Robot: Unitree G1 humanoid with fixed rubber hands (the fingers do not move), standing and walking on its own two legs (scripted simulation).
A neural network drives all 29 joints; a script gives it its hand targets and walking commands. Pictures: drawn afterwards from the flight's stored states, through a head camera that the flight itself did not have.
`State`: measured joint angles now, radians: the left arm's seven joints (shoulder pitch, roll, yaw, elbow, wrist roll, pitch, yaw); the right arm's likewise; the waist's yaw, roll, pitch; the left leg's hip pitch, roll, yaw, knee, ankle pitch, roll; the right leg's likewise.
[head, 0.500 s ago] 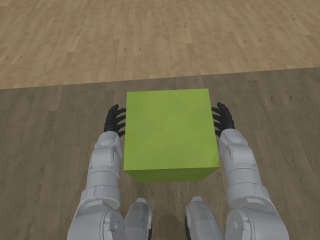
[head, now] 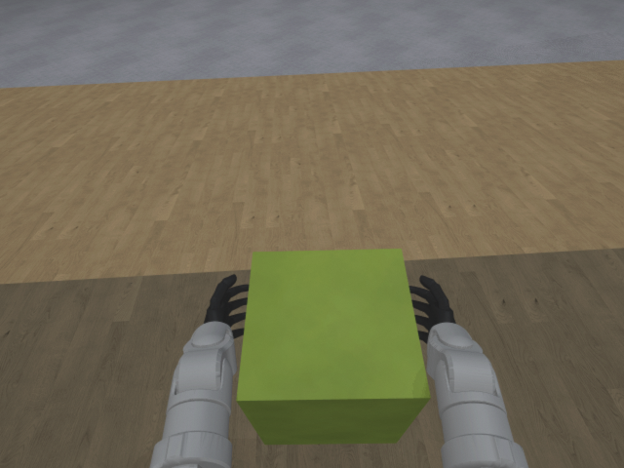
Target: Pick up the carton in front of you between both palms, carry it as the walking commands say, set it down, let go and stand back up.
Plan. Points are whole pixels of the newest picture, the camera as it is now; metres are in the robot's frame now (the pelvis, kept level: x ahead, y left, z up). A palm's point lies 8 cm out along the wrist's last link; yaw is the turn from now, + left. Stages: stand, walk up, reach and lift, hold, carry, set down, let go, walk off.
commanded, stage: reach and lift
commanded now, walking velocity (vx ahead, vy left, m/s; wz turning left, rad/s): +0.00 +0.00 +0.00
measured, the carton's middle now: (328, 353) +0.30 +0.00 -0.06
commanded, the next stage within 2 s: hold in 1.06 s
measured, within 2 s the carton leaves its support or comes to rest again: neither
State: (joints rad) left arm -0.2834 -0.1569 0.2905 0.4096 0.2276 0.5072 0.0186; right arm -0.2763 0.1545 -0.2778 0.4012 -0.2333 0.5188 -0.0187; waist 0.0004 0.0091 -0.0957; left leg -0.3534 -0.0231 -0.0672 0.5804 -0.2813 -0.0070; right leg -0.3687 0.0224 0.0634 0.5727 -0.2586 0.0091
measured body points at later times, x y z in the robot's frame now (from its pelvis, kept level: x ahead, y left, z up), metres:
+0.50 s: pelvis -0.01 +0.00 +0.01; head -0.03 +0.00 +0.46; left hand +0.31 +0.15 +0.03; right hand +0.30 -0.15 +0.03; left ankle +0.01 +0.12 -0.73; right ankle +0.02 -0.13 -0.73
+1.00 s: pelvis +0.01 +0.00 +0.02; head -0.02 +0.00 +0.46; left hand +0.31 +0.15 +0.04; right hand +0.31 -0.15 +0.04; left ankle +0.01 +0.12 -0.73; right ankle +0.02 -0.13 -0.73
